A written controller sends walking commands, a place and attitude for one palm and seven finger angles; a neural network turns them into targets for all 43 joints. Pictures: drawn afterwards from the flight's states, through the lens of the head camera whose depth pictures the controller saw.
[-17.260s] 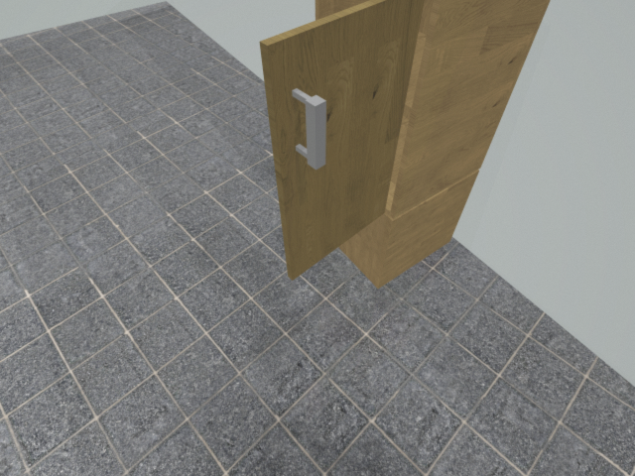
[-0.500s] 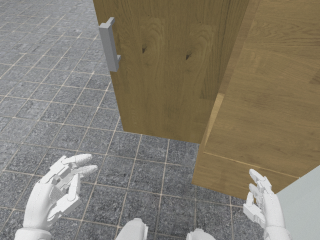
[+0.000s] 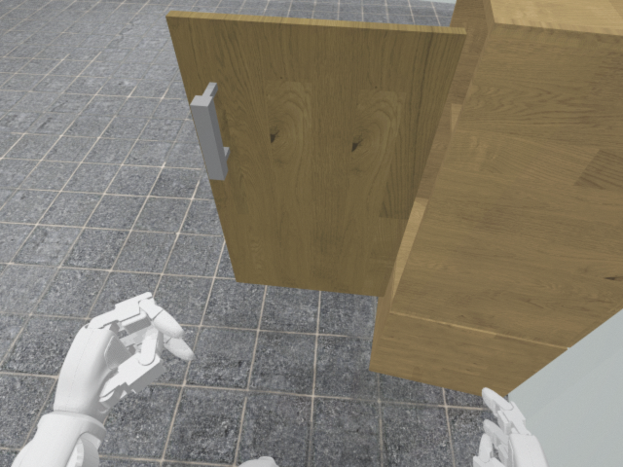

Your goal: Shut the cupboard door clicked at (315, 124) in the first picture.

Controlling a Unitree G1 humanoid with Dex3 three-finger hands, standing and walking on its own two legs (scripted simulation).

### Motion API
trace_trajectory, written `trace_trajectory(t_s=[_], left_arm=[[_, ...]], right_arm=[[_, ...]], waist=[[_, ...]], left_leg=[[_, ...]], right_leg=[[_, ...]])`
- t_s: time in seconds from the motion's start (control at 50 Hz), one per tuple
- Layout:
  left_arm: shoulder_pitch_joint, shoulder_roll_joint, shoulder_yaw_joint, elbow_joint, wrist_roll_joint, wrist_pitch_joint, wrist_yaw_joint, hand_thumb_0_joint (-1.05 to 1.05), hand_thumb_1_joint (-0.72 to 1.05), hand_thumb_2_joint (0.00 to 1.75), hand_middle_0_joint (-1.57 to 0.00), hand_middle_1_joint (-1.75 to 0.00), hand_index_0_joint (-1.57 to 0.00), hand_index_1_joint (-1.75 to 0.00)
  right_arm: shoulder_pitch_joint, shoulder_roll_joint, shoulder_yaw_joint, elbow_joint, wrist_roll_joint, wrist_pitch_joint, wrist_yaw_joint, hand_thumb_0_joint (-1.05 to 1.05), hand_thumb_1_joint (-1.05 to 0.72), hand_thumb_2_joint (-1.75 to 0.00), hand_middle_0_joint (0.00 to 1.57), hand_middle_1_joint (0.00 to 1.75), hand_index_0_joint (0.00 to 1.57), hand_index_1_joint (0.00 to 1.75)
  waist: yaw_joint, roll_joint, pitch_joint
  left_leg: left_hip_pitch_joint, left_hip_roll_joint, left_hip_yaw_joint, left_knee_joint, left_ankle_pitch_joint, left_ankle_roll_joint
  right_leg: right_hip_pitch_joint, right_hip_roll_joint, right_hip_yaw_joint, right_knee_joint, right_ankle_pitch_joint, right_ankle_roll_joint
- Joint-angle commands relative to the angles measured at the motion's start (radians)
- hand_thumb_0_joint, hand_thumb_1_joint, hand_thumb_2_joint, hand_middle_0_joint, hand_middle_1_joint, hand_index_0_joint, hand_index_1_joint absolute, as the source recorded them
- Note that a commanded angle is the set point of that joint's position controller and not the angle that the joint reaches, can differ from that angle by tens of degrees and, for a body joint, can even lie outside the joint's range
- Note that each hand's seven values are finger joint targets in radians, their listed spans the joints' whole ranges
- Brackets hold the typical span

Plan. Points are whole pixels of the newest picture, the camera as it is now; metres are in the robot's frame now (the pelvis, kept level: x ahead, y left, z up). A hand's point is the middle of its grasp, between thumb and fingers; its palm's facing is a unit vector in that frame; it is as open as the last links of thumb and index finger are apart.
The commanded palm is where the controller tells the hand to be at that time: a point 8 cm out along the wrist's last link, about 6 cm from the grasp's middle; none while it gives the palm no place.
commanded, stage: raise the hand and make a fist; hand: left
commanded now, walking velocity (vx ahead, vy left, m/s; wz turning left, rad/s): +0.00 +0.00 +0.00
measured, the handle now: (215, 132) +0.52 +0.18 +0.15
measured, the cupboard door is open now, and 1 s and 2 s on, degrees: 97 97 97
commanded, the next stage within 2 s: bring the fist close to the handle in 0.90 s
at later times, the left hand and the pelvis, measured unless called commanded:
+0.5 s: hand (135, 307) +0.24 +0.19 +0.15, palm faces -0.02 -1.00 -0.07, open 3.1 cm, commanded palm +0.21 +0.24 +0.15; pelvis +0.01 +0.00 +0.03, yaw +1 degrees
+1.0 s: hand (156, 315) +0.23 +0.17 +0.15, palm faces -0.01 -1.00 -0.07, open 3.1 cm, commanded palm +0.21 +0.22 +0.15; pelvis +0.00 -0.02 +0.03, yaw +0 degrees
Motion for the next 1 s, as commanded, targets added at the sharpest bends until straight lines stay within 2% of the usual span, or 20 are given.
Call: trace_trajectory(t_s=[0.0,0.1,0.18,0.2,0.22,0.26,0.32,0.48,0.56,0.62,0.64,0.7,0.72,0.74,0.8,0.82,0.88,0.9,0.92,0.98], left_arm=[[-0.083,0.121,0.09,-0.263,-0.019,-0.039,0.013,0.0,0.9,0.9,-1.13,-1.32,-1.13,-1.32],[-0.11,0.119,0.084,-0.278,-0.016,0.019,0.007,0.0,0.9,0.9,-1.23,-1.42,-1.23,-1.42],[-0.16,0.123,0.085,-0.283,-0.014,0.066,-0.001,0.0,0.9,0.9,-1.3,-1.5,-1.3,-1.5],[-0.173,0.125,0.086,-0.286,-0.014,0.075,-0.002,0.0,0.9,0.9,-1.3,-1.5,-1.3,-1.5],[-0.181,0.144,0.105,-0.272,-0.016,0.087,-0.002,0.0,0.9,0.9,-1.3,-1.5,-1.3,-1.5],[-0.214,0.136,0.1,-0.289,-0.019,0.101,-0.007,0.0,0.9,0.9,-1.3,-1.5,-1.3,-1.5],[-0.243,0.161,0.126,-0.266,-0.024,0.124,-0.009,0.0,0.9,0.9,-1.3,-1.5,-1.3,-1.5],[-0.328,0.177,0.148,-0.269,-0.039,0.166,-0.025,0.0,0.9,0.9,-1.3,-1.5,-1.3,-1.5],[-0.271,0.144,0.138,-0.189,-0.043,0.197,-0.031,0.0,0.9,0.9,-1.3,-1.5,-1.3,-1.5],[-0.284,0.176,0.161,-0.202,-0.042,0.191,-0.025,0.0,0.9,0.9,-1.3,-1.5,-1.3,-1.5],[-0.295,0.159,0.147,-0.225,-0.039,0.183,-0.024,0.0,0.9,0.9,-1.3,-1.5,-1.3,-1.5],[-0.313,0.17,0.156,-0.248,-0.036,0.154,-0.011,0.0,0.9,0.9,-1.3,-1.5,-1.3,-1.5],[-0.308,0.19,0.17,-0.238,-0.034,0.148,-0.005,0.0,0.9,0.9,-1.3,-1.5,-1.3,-1.5],[-0.306,0.165,0.154,-0.235,-0.034,0.139,-0.007,0.0,0.9,0.9,-1.3,-1.5,-1.3,-1.5],[-0.319,0.161,0.139,-0.237,-0.029,0.121,-0.005,0.0,0.9,0.9,-1.3,-1.5,-1.3,-1.5],[-0.317,0.18,0.149,-0.221,-0.027,0.123,-0.002,0.0,0.9,0.9,-1.3,-1.5,-1.3,-1.5],[-0.317,0.161,0.129,-0.221,-0.025,0.123,-0.01,0.0,0.9,0.9,-1.3,-1.5,-1.3,-1.5],[-0.312,0.168,0.136,-0.221,-0.025,0.124,-0.011,0.0,0.9,0.9,-1.3,-1.5,-1.3,-1.5],[-0.303,0.189,0.154,-0.209,-0.027,0.128,-0.008,0.0,0.9,0.9,-1.3,-1.5,-1.3,-1.5],[-0.302,0.161,0.142,-0.204,-0.033,0.128,-0.011,0.0,0.9,0.9,-1.3,-1.5,-1.3,-1.5]], right_arm=[[-0.091,-0.1,-0.031,-0.176,0.003,-0.064,0.001,0.0,-0.9,-0.9,0.2,0.3,0.2,0.3],[-0.096,-0.098,-0.02,-0.178,0.007,-0.049,0.005,0.0,-0.9,-0.9,0.2,0.3,0.2,0.3],[-0.103,-0.098,-0.011,-0.179,0.009,-0.039,0.003,0.0,-0.9,-0.9,0.2,0.3,0.2,0.3],[-0.105,-0.098,-0.009,-0.179,0.009,-0.038,0.003,0.0,-0.9,-0.9,0.2,0.3,0.2,0.3],[-0.107,-0.102,-0.006,-0.172,0.007,-0.035,0.001,0.0,-0.9,-0.9,0.2,0.3,0.2,0.3],[-0.113,-0.098,-0.004,-0.171,0.01,-0.034,0.0,0.0,-0.9,-0.9,0.2,0.3,0.2,0.3],[-0.124,-0.099,0.004,-0.157,0.009,-0.033,-0.003,0.0,-0.9,-0.9,0.2,0.3,0.2,0.3],[-0.153,-0.094,0.007,-0.135,0.018,-0.044,-0.007,0.0,-0.9,-0.9,0.2,0.3,0.2,0.3],[-0.157,-0.096,0.004,-0.128,0.022,-0.045,-0.005,0.0,-0.9,-0.9,0.2,0.3,0.2,0.3],[-0.164,-0.098,0.003,-0.133,0.019,-0.048,-0.005,0.0,-0.9,-0.9,0.2,0.3,0.2,0.3],[-0.168,-0.094,0.002,-0.138,0.019,-0.051,-0.005,0.0,-0.9,-0.9,0.2,0.3,0.2,0.3],[-0.162,-0.092,-0.001,-0.131,0.017,-0.061,-0.007,0.0,-0.9,-0.9,0.2,0.3,0.2,0.3],[-0.155,-0.096,-0.001,-0.123,0.013,-0.061,-0.007,0.0,-0.9,-0.9,0.2,0.3,0.2,0.3],[-0.161,-0.092,-0.002,-0.124,0.014,-0.064,-0.006,0.0,-0.9,-0.9,0.2,0.3,0.2,0.3],[-0.163,-0.092,-0.002,-0.116,0.017,-0.07,-0.008,0.0,-0.9,-0.9,0.2,0.3,0.2,0.3],[-0.158,-0.098,-0.002,-0.111,0.015,-0.07,-0.008,0.0,-0.9,-0.9,0.2,0.3,0.2,0.3],[-0.166,-0.093,-0.003,-0.113,0.018,-0.075,-0.011,0.0,-0.9,-0.9,0.2,0.3,0.2,0.3],[-0.166,-0.095,-0.004,-0.114,0.017,-0.077,-0.012,0.0,-0.9,-0.9,0.2,0.3,0.2,0.3],[-0.164,-0.099,-0.002,-0.11,0.016,-0.077,-0.012,0.0,-0.9,-0.9,0.2,0.3,0.2,0.3],[-0.168,-0.093,-0.003,-0.11,0.017,-0.08,-0.013,0.0,-0.9,-0.9,0.2,0.3,0.2,0.3]], waist=[[0.014,0.03,-0.152],[0.013,0.051,-0.121],[0.012,0.031,-0.111],[0.011,0.036,-0.105],[0.013,0.01,-0.099],[0.012,0.036,-0.111],[0.017,0.024,-0.087],[0.028,0.022,-0.113],[0.032,-0.024,-0.045],[0.04,-0.038,-0.043],[0.038,-0.022,-0.066],[0.036,0.01,-0.084],[0.032,-0.028,-0.071],[0.031,-0.024,-0.069],[0.026,0.023,-0.053],[0.022,-0.007,-0.032],[0.021,-0.006,-0.036],[0.027,0.005,-0.054],[0.026,-0.015,-0.041],[0.025,-0.03,-0.046]], left_leg=[[0.147,-0.004,-0.065,-0.222,0.237,-0.013],[0.19,0.0,-0.065,-0.254,0.278,-0.018],[0.222,0.0,-0.063,-0.283,0.284,-0.016],[0.234,0.002,-0.067,-0.292,0.289,-0.017],[0.231,0.0,-0.064,-0.294,0.287,-0.012],[0.259,-0.001,-0.059,-0.306,0.299,-0.012],[0.267,-0.002,-0.059,-0.326,0.301,-0.011],[0.33,-0.007,-0.046,-0.376,0.334,-0.008],[0.308,-0.01,-0.034,-0.394,0.296,-0.006],[0.298,-0.016,-0.03,-0.399,0.261,-0.002],[0.313,-0.017,-0.025,-0.4,0.273,0.001],[0.33,-0.02,-0.018,-0.392,0.284,0.001],[0.315,-0.018,-0.02,-0.387,0.273,0.001],[0.314,-0.02,-0.017,-0.388,0.266,0.002],[0.317,-0.021,-0.012,-0.389,0.245,0.0],[0.307,-0.019,-0.017,-0.385,0.238,0.002],[0.313,-0.02,-0.013,-0.388,0.212,0.004],[0.317,-0.021,-0.013,-0.389,0.217,0.003],[0.305,-0.021,-0.017,-0.384,0.22,0.004],[0.313,-0.019,-0.011,-0.383,0.232,0.004]], right_leg=[[0.122,0.041,-0.012,-0.124,0.201,-0.027],[0.153,0.044,-0.018,-0.156,0.246,-0.027],[0.187,0.045,-0.019,-0.189,0.262,-0.025],[0.187,0.045,-0.021,-0.196,0.264,-0.026],[0.205,0.045,-0.018,-0.208,0.27,-0.026],[0.216,0.043,-0.015,-0.223,0.284,-0.025],[0.245,0.043,-0.013,-0.25,0.289,-0.027],[0.318,0.034,-0.011,-0.304,0.328,-0.024],[0.308,0.032,-0.006,-0.336,0.299,-0.02],[0.323,0.028,0.01,-0.355,0.245,-0.02],[0.326,0.027,0.012,-0.352,0.259,-0.019],[0.326,0.026,0.017,-0.352,0.272,-0.018],[0.332,0.026,0.024,-0.358,0.254,-0.016],[0.325,0.023,0.03,-0.362,0.244,-0.014],[0.31,0.021,0.031,-0.367,0.218,-0.015],[0.307,0.021,0.039,-0.375,0.205,-0.014],[0.294,0.017,0.044,-0.387,0.164,-0.009],[0.305,0.018,0.043,-0.381,0.171,-0.011],[0.31,0.016,0.05,-0.385,0.169,-0.011],[0.305,0.016,0.044,-0.383,0.19,-0.006]])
